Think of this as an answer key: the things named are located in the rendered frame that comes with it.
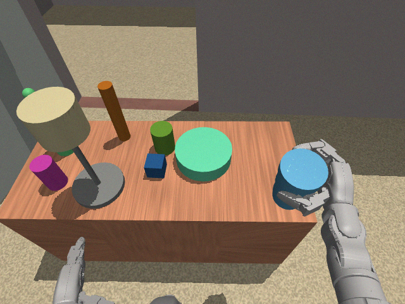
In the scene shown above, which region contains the left robot hand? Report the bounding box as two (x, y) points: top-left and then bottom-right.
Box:
(53, 237), (115, 304)

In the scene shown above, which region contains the right robot arm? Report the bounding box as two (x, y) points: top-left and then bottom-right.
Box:
(321, 203), (391, 304)

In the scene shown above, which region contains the desk lamp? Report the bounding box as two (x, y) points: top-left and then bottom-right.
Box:
(16, 87), (125, 209)

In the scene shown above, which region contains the right robot hand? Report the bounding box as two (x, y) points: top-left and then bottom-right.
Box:
(277, 139), (354, 217)

